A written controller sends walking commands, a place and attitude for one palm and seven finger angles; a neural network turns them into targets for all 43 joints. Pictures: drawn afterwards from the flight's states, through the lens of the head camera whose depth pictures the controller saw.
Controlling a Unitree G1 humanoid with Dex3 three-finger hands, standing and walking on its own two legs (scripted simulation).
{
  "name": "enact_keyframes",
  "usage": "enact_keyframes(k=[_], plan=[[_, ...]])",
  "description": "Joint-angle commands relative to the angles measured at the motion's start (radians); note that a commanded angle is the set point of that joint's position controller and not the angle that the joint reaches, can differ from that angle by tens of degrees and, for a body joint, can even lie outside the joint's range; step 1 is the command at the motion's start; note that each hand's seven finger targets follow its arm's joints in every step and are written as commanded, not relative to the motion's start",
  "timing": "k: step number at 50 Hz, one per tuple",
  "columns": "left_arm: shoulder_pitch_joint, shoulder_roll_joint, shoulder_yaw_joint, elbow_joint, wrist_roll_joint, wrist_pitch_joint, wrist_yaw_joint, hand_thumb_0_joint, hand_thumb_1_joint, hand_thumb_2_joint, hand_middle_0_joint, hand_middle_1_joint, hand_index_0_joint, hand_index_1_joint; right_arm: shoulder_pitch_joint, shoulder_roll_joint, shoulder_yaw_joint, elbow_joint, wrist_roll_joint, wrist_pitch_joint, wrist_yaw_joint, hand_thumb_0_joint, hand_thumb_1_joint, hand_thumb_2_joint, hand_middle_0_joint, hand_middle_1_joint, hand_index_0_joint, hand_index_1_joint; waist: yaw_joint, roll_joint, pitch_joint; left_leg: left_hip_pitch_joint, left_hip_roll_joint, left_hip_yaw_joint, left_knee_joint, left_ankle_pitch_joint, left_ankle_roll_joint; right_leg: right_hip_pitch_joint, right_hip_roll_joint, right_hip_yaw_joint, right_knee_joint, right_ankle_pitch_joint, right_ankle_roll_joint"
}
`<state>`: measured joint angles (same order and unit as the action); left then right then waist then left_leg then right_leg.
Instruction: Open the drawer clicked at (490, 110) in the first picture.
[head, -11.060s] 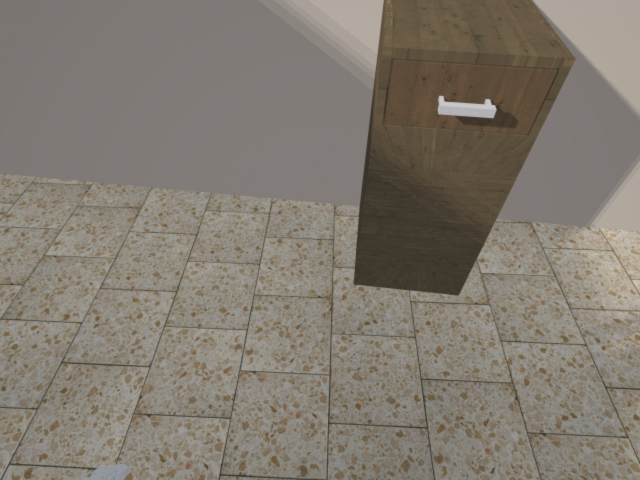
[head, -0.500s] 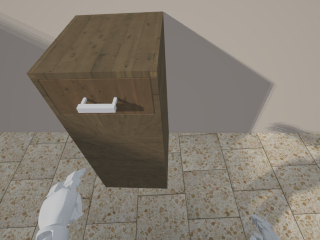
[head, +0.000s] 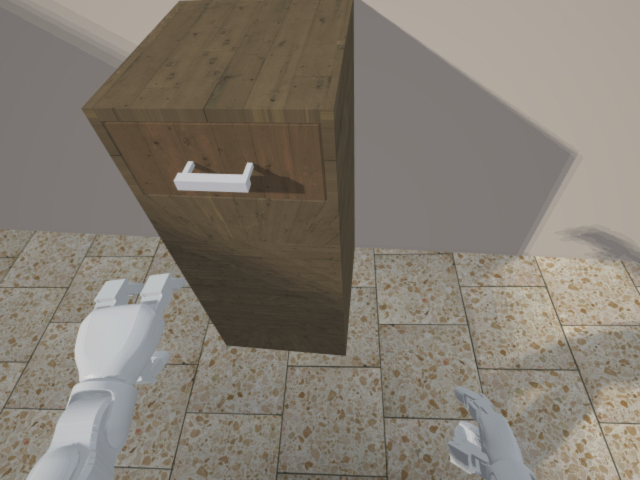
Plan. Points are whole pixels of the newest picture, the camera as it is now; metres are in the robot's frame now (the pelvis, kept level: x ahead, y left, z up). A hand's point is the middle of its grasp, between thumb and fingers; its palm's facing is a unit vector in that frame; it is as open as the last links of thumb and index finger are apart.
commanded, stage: raise the hand with hooked fingers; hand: left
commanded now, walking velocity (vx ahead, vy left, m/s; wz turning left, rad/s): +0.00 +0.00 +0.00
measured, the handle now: (216, 174) +0.56 +0.24 +0.05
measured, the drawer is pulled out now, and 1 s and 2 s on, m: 0.00 0.00 0.00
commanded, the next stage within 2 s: move the hooked fingers above the handle in 1.18 s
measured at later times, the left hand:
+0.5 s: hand (116, 277) +0.30 +0.27 +0.11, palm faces +0.11 -0.07 -0.99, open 13.1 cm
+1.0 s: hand (113, 232) +0.34 +0.27 +0.16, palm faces +0.02 -0.07 -1.00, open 13.8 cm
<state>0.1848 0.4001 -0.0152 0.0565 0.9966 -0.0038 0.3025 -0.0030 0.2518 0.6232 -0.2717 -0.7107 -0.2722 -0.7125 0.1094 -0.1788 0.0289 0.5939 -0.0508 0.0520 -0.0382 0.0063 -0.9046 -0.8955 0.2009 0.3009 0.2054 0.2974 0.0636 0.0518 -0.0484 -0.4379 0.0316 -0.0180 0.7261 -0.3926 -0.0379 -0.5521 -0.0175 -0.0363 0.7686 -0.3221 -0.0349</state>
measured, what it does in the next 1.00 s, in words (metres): stands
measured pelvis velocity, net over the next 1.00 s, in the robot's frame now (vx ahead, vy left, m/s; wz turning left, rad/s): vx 0.02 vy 0.03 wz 0.00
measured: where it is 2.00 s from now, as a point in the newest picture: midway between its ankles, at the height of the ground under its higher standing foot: outside the picture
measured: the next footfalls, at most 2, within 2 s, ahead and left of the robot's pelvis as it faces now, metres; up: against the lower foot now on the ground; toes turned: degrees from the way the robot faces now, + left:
none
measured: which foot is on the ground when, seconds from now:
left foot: down 0.00-1.00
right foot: down 0.00-1.00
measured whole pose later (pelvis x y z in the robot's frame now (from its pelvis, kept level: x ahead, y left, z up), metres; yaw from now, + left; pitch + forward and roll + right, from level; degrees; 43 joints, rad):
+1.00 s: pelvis +0.02 +0.03 +0.03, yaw +0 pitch +1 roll +0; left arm -0.14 0.53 0.00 -0.02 0.87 -0.02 -0.10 -0.01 -0.49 0.30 -0.32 -1.20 -0.32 -1.20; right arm 0.15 -0.28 -0.01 0.62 0.00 0.12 0.00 0.01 -0.91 -0.90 0.20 0.30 0.20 0.30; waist 0.08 0.09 0.00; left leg -0.14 0.01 0.00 0.39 -0.26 -0.01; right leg -0.24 -0.04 -0.03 0.42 -0.19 0.01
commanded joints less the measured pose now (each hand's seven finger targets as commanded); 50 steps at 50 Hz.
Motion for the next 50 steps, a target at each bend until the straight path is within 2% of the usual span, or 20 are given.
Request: enact_keyframes(k=[1, 4, 7, 8, 10, 12, 14, 17, 20, 23, 24, 28, 30, 39, 40, 43, 44, 47, 50], plan=[[-0.044, 0.201, 0.129, -0.206, -0.017, -0.020, -0.027, 0.000, 0.037, 0.530, -0.262, -0.855, -0.262, -0.855, -0.121, -0.139, -0.055, -0.171, 0.002, -0.060, -0.012, 0.000, -0.900, -0.900, 0.200, 0.300, 0.200, 0.300, 0.032, -0.100, -0.169, -0.016, -0.076, 0.047, -0.154, 0.154, 0.068, 0.307, -0.009, 0.093, -0.217, 0.085, 0.009], [-0.055, 0.204, 0.152, -0.235, -0.015, -0.052, -0.016, 0.000, -0.033, 0.500, -0.267, -0.900, -0.267, -0.900, -0.106, -0.142, -0.064, -0.167, 0.004, -0.067, -0.007, 0.000, -0.900, -0.900, 0.200, 0.300, 0.200, 0.300, 0.036, -0.069, -0.162, 0.016, -0.077, 0.048, -0.179, 0.170, 0.065, 0.310, -0.008, 0.074, -0.225, 0.082, 0.004], [-0.141, 0.206, 0.158, -0.272, -0.012, -0.067, 0.012, 0.000, -0.103, 0.470, -0.272, -0.945, -0.272, -0.945, -0.098, -0.149, -0.077, -0.167, 0.004, -0.072, -0.002, 0.000, -0.900, -0.900, 0.200, 0.300, 0.200, 0.300, 0.024, -0.076, -0.178, 0.052, -0.076, 0.043, -0.193, 0.185, 0.065, 0.300, -0.003, 0.051, -0.225, 0.088, 0.003], [-0.165, 0.211, 0.157, -0.286, -0.007, -0.070, 0.023, 0.000, -0.127, 0.460, -0.273, -0.960, -0.273, -0.960, -0.093, -0.153, -0.082, -0.160, 0.004, -0.073, -0.001, 0.000, -0.900, -0.900, 0.200, 0.300, 0.200, 0.300, 0.023, -0.057, -0.189, 0.072, -0.075, 0.039, -0.197, 0.201, 0.064, 0.294, -0.001, 0.043, -0.219, 0.103, -0.001], [-0.187, 0.204, 0.144, -0.287, -0.006, -0.060, 0.029, 0.000, -0.173, 0.440, -0.277, -0.990, -0.277, -0.990, -0.089, -0.158, -0.089, -0.150, 0.007, -0.071, 0.003, 0.000, -0.900, -0.900, 0.200, 0.300, 0.200, 0.300, 0.022, -0.015, -0.203, 0.109, -0.073, 0.038, -0.205, 0.239, 0.062, 0.293, 0.004, 0.029, -0.211, 0.149, -0.006], [-0.240, 0.202, 0.126, -0.293, -0.006, -0.038, 0.025, 0.000, -0.220, 0.420, -0.280, -1.020, -0.280, -1.020, -0.099, -0.162, -0.089, -0.149, 0.011, -0.068, 0.005, 0.000, -0.900, -0.900, 0.200, 0.300, 0.200, 0.300, 0.017, -0.009, -0.200, 0.123, -0.068, 0.029, -0.220, 0.257, 0.059, 0.296, 0.006, 0.016, -0.211, 0.156, -0.007], [-0.261, 0.194, 0.103, -0.272, -0.013, -0.013, 0.003, 0.000, -0.267, 0.400, -0.283, -1.050, -0.283, -1.050, -0.101, -0.163, -0.090, -0.139, 0.019, -0.063, 0.003, 0.000, -0.900, -0.900, 0.200, 0.300, 0.200, 0.300, 0.020, -0.015, -0.180, 0.139, -0.066, 0.031, -0.239, 0.266, 0.059, 0.310, 0.008, 0.011, -0.222, 0.169, -0.007], [-0.323, 0.218, 0.096, -0.304, -0.015, 0.016, -0.043, 0.000, -0.337, 0.370, -0.288, -1.095, -0.288, -1.095, -0.117, -0.168, -0.083, -0.140, 0.024, -0.053, 0.004, 0.000, -0.900, -0.900, 0.200, 0.300, 0.200, 0.300, 0.027, -0.002, -0.199, 0.176, -0.059, 0.022, -0.268, 0.334, 0.052, 0.356, 0.010, 0.006, -0.229, 0.215, -0.010], [-0.361, 0.219, 0.074, -0.304, -0.018, 0.043, -0.097, 0.000, -0.407, 0.340, -0.293, -1.140, -0.293, -1.140, -0.119, -0.165, -0.075, -0.132, 0.029, -0.038, 0.006, 0.000, -0.900, -0.900, 0.200, 0.300, 0.200, 0.300, 0.031, 0.012, -0.175, 0.208, -0.052, 0.022, -0.296, 0.386, 0.046, 0.383, 0.012, 0.002, -0.252, 0.249, -0.010], [-0.422, 0.232, 0.071, -0.272, -0.026, 0.065, -0.150, 0.000, -0.477, 0.310, -0.298, -1.185, -0.298, -1.185, -0.125, -0.164, -0.060, -0.128, 0.035, -0.019, 0.008, 0.000, -0.900, -0.900, 0.200, 0.300, 0.200, 0.300, 0.027, -0.018, -0.132, 0.210, -0.048, 0.022, -0.327, 0.385, 0.043, 0.409, 0.015, -0.004, -0.280, 0.251, -0.010], [-0.438, 0.248, 0.080, -0.271, -0.029, 0.067, -0.166, 0.000, -0.500, 0.300, -0.300, -1.200, -0.300, -1.200, -0.129, -0.165, -0.058, -0.129, 0.036, -0.013, 0.007, 0.000, -0.900, -0.900, 0.200, 0.300, 0.200, 0.300, 0.030, -0.008, -0.136, 0.217, -0.049, 0.027, -0.332, 0.396, 0.045, 0.426, 0.016, -0.002, -0.287, 0.267, -0.010], [-0.515, 0.284, 0.094, -0.286, -0.036, 0.066, -0.223, 0.000, -0.500, 0.300, -0.300, -1.200, -0.300, -1.200, -0.130, -0.163, -0.049, -0.126, 0.035, 0.004, 0.010, 0.000, -0.900, -0.900, 0.200, 0.300, 0.200, 0.300, 0.030, 0.016, -0.181, 0.263, -0.050, 0.029, -0.343, 0.468, 0.044, 0.478, 0.017, 0.000, -0.306, 0.324, -0.010], [-0.537, 0.285, 0.092, -0.278, -0.049, 0.061, -0.250, 0.000, -0.500, 0.300, -0.300, -1.200, -0.300, -1.200, -0.127, -0.164, -0.049, -0.123, 0.035, 0.009, 0.011, 0.000, -0.900, -0.900, 0.200, 0.300, 0.200, 0.300, 0.026, 0.000, -0.180, 0.275, -0.050, 0.031, -0.345, 0.502, 0.044, 0.487, 0.018, -0.002, -0.316, 0.358, -0.008], [-0.694, 0.358, 0.127, -0.247, -0.100, 0.025, -0.339, 0.000, -0.500, 0.300, -0.300, -1.200, -0.300, -1.200, -0.116, -0.177, -0.047, -0.117, 0.044, 0.017, 0.018, 0.000, -0.900, -0.900, 0.200, 0.300, 0.200, 0.300, 0.019, -0.012, -0.197, 0.278, -0.059, 0.036, -0.366, 0.512, 0.048, 0.538, 0.012, -0.004, -0.351, 0.403, -0.004], [-0.655, 0.354, 0.134, -0.221, -0.105, 0.023, -0.346, 0.000, -0.500, 0.300, -0.300, -1.200, -0.300, -1.200, -0.111, -0.179, -0.052, -0.119, 0.043, 0.017, 0.019, 0.000, -0.900, -0.900, 0.200, 0.300, 0.200, 0.300, 0.027, -0.023, -0.202, 0.278, -0.062, 0.043, -0.361, 0.522, 0.052, 0.546, 0.012, -0.001, -0.350, 0.422, -0.002], [-0.579, 0.316, 0.114, -0.194, -0.126, 0.016, -0.372, 0.000, -0.500, 0.300, -0.300, -1.200, -0.300, -1.200, -0.101, -0.184, -0.054, -0.126, 0.049, 0.023, 0.030, 0.000, -0.900, -0.900, 0.200, 0.300, 0.200, 0.300, 0.029, -0.049, -0.188, 0.257, -0.061, 0.048, -0.365, 0.512, 0.053, 0.549, 0.010, -0.005, -0.351, 0.424, 0.000], [-0.565, 0.320, 0.122, -0.193, -0.131, 0.011, -0.375, 0.000, -0.500, 0.300, -0.300, -1.200, -0.300, -1.200, -0.099, -0.188, -0.057, -0.131, 0.050, 0.025, 0.032, 0.000, -0.900, -0.900, 0.200, 0.300, 0.200, 0.300, 0.030, -0.075, -0.169, 0.243, -0.060, 0.051, -0.368, 0.497, 0.054, 0.541, 0.010, -0.005, -0.355, 0.418, 0.002], [-0.576, 0.356, 0.162, -0.280, -0.129, -0.025, -0.359, 0.000, -0.500, 0.300, -0.300, -1.200, -0.300, -1.200, -0.111, -0.190, -0.061, -0.146, 0.047, 0.019, 0.037, 0.000, -0.900, -0.900, 0.200, 0.300, 0.200, 0.300, 0.040, -0.036, -0.220, 0.251, -0.063, 0.047, -0.365, 0.491, 0.054, 0.558, 0.010, 0.007, -0.349, 0.411, 0.000], [-0.587, 0.373, 0.187, -0.293, -0.127, -0.049, -0.320, 0.000, -0.500, 0.300, -0.300, -1.200, -0.300, -1.200, -0.094, -0.190, -0.066, -0.137, 0.044, 0.017, 0.035, 0.000, -0.900, -0.900, 0.200, 0.300, 0.200, 0.300, 0.044, -0.026, -0.225, 0.249, -0.067, 0.049, -0.365, 0.489, 0.055, 0.551, 0.007, 0.005, -0.348, 0.410, 0.000]])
